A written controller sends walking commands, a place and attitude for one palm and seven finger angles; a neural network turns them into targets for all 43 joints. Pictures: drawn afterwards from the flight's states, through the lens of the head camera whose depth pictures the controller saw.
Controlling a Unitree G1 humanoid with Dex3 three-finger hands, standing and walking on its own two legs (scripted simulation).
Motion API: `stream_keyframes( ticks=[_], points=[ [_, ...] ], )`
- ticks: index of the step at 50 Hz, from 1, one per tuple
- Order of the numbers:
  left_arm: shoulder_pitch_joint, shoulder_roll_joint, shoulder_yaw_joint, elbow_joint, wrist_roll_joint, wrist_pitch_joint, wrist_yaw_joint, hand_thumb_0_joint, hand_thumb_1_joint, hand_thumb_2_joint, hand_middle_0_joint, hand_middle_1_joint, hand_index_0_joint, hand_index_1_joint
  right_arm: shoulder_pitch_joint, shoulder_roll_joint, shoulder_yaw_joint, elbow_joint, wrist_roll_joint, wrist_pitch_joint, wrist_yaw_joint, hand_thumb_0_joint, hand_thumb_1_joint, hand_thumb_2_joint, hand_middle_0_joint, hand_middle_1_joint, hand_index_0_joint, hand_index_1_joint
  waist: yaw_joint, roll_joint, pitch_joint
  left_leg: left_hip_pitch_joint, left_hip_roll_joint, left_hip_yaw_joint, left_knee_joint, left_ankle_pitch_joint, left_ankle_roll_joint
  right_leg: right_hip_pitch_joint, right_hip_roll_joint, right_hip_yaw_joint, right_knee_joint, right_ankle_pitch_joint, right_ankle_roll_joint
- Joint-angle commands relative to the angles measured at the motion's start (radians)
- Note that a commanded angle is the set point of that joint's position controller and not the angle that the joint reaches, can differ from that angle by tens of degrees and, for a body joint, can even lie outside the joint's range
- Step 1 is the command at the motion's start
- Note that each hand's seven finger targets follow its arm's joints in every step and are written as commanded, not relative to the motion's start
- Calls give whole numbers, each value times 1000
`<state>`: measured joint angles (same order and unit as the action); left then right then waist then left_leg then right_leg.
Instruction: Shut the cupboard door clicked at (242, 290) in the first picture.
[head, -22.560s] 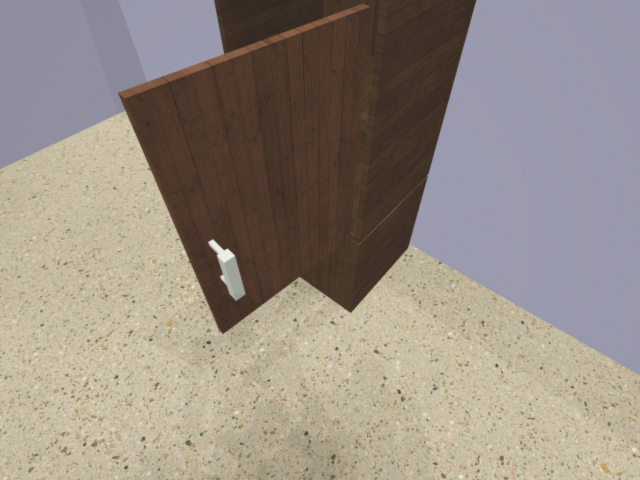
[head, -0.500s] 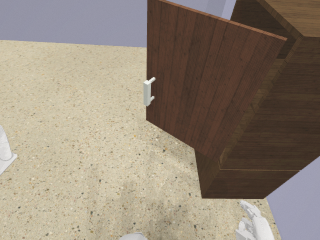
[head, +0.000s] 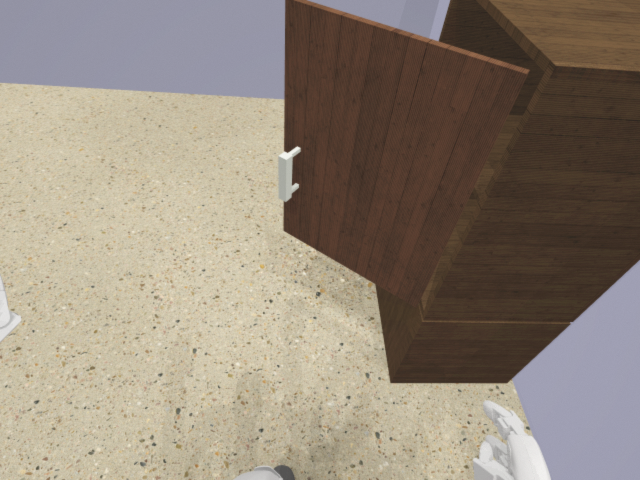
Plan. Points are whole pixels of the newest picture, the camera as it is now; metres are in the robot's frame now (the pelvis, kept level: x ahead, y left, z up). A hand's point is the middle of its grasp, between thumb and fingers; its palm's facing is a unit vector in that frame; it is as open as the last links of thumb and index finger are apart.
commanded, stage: step back with the hand held close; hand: left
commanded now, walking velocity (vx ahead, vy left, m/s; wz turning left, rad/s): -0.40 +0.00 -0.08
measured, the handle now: (290, 173) +0.77 +0.10 -0.09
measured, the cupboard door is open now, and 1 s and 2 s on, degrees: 53 53 53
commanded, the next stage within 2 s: stop stepping back and stand still in 0.12 s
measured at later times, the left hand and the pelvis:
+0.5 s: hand out of the picture +0.14 +0.28 +0.19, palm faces +0.34 -0.82 -0.46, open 7.4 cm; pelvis -0.08 +0.03 +0.01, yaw -5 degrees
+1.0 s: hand (2, 357) +0.18 +0.28 +0.17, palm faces +0.33 -0.86 -0.39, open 7.4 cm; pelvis -0.09 +0.05 -0.01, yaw -7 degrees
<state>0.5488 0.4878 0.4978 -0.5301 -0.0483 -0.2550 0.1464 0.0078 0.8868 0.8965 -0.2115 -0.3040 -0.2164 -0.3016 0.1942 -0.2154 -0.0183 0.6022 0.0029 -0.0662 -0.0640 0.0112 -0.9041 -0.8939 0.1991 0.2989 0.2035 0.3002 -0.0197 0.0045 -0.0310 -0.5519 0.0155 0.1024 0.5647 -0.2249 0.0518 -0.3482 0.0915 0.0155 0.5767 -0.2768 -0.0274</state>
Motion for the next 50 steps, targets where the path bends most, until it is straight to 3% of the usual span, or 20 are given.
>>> stream_keyframes(
  ticks=[1,3,5,7,8,9,12,21,27,29,33,35,37,40,43,45,46,47,49,50],
  points=[
    [-72,124,25,-134,9,-34,39,0,900,900,-200,-300,-200,-300,-43,-118,-57,-114,2,-26,4,0,-900,-900,200,300,200,300,-19,-142,-54,321,23,-92,186,-175,-77,-333,-322,362,-384,-338,-111],
    [-102,131,1,-159,24,-24,52,0,900,900,-200,-300,-200,-300,-38,-108,-53,-104,-2,-11,7,0,-900,-900,200,300,200,300,-22,-190,-72,328,8,-104,304,-159,-71,-312,-383,349,-384,-197,-123],
    [-173,147,-3,-207,32,-24,50,0,900,900,-200,-300,-200,-300,-52,-102,-34,-117,-1,-8,-3,0,-900,-900,200,300,200,300,-23,-168,-6,299,20,-128,171,-173,-55,-310,-315,255,-318,-168,-74],
    [-264,178,11,-277,36,-39,47,0,900,900,-200,-300,-200,-300,-90,-136,-29,-120,-1,-22,-25,0,-900,-900,200,300,200,300,-18,126,92,174,93,-237,-195,-178,-16,-240,-144,126,-118,-152,-1],
    [-241,161,34,-275,44,-51,51,0,900,900,-200,-300,-200,-300,-102,-152,-30,-120,-10,-39,-39,0,-900,-900,200,300,200,300,-1,340,72,-7,243,-381,-352,-159,43,-46,-34,38,121,-55,39],
    [-228,163,55,-255,48,-54,52,0,900,900,-200,-300,-200,-300,-106,-123,-35,-112,-24,-56,-43,0,-900,-900,200,300,200,300,20,356,22,-75,317,-401,-351,-53,76,70,-15,30,249,-82,40],
    [-61,181,133,-249,31,-62,19,0,900,900,-200,-300,-200,-300,-63,-134,-71,-132,-17,-94,-10,0,-900,-900,200,300,200,300,24,265,-177,-91,346,-403,-409,-438,79,234,16,28,443,-144,47],
    [24,118,50,-268,-29,33,19,0,900,900,-200,-300,-200,-300,1,-113,-20,-119,-8,-101,3,0,-900,-900,200,300,200,300,7,198,-157,326,151,-189,-390,-274,-143,206,27,-117,-231,-190,-4],
    [-55,262,177,-252,-40,43,38,0,900,900,-200,-300,-200,-300,-22,-93,-2,-112,-19,-63,-11,0,-900,-900,200,300,200,300,12,27,-234,444,76,-72,-99,134,-71,116,-182,7,-264,97,-34],
    [-85,147,65,-241,-44,53,28,0,900,900,-200,-300,-200,-300,-50,-98,-19,-131,17,-59,-13,0,-900,-900,200,300,200,300,11,-112,-200,483,64,-52,-54,171,-39,89,-157,-22,-219,173,22],
    [-21,162,89,-198,-42,81,25,0,900,900,-200,-300,-200,-300,-88,-100,-6,-135,12,-22,-23,0,-900,-900,200,300,200,300,-8,68,-62,407,93,-89,-108,-124,-55,-40,-140,-52,-221,-266,-23],
    [-84,170,84,-167,-28,85,30,0,900,900,-200,-300,-200,-300,-97,-101,-9,-127,6,-1,-30,0,-900,-900,200,300,200,300,-9,22,81,253,73,-56,63,-179,-92,-129,-222,99,-359,-513,-92],
    [-226,200,73,-153,-5,61,41,0,900,900,-200,-300,-200,-300,-112,-121,-23,-92,10,1,-29,0,-900,-900,200,300,200,300,7,-146,257,50,42,-61,497,-98,-90,-228,-443,384,-539,-573,-218],
    [-291,136,-4,-19,21,20,27,0,900,900,-200,-300,-200,-300,-77,-104,0,-84,14,-27,-21,0,-900,-900,200,300,200,300,3,-57,342,-135,78,-30,370,-62,-65,64,-361,146,-363,211,-156],
    [-368,141,-27,-24,22,15,38,0,900,900,-200,-300,-200,-300,-39,-123,-21,-65,20,-50,-31,0,-900,-900,200,300,200,300,-25,19,149,250,-45,52,42,92,-27,110,-267,-54,11,611,-53],
    [-309,163,19,-153,11,11,40,0,900,900,-200,-300,-200,-300,-21,-155,-43,-99,17,-62,-28,0,-900,-900,200,300,200,300,-15,262,-92,619,117,-223,-24,527,92,-22,-131,-71,383,439,68],
    [-273,174,47,-201,6,-5,37,0,900,900,-200,-300,-200,-300,-10,-134,-37,-110,14,-71,-8,0,-900,-900,200,300,200,300,-2,325,-177,698,262,-446,-51,680,191,-120,-61,-12,547,-72,68],
    [-179,194,75,-217,-1,-20,30,0,900,900,-200,-300,-200,-300,-13,-110,-29,-115,0,-89,7,0,-900,-900,200,300,200,300,4,259,-182,651,314,-573,-130,594,198,-154,-43,47,644,-260,41],
    [-115,211,114,-329,-8,-26,16,0,900,900,-200,-300,-200,-300,-45,-109,-42,-100,-1,-94,26,0,-900,-900,200,300,200,300,10,20,-151,378,302,-470,-232,205,134,-43,-97,49,558,-259,29],
    [-40,207,144,-351,-15,-29,17,0,900,900,-200,-300,-200,-300,-52,-110,-44,-103,-1,-95,27,0,-900,-900,200,300,200,300,20,44,-141,293,265,-363,-256,57,109,9,-103,13,477,-217,34]
  ],
)
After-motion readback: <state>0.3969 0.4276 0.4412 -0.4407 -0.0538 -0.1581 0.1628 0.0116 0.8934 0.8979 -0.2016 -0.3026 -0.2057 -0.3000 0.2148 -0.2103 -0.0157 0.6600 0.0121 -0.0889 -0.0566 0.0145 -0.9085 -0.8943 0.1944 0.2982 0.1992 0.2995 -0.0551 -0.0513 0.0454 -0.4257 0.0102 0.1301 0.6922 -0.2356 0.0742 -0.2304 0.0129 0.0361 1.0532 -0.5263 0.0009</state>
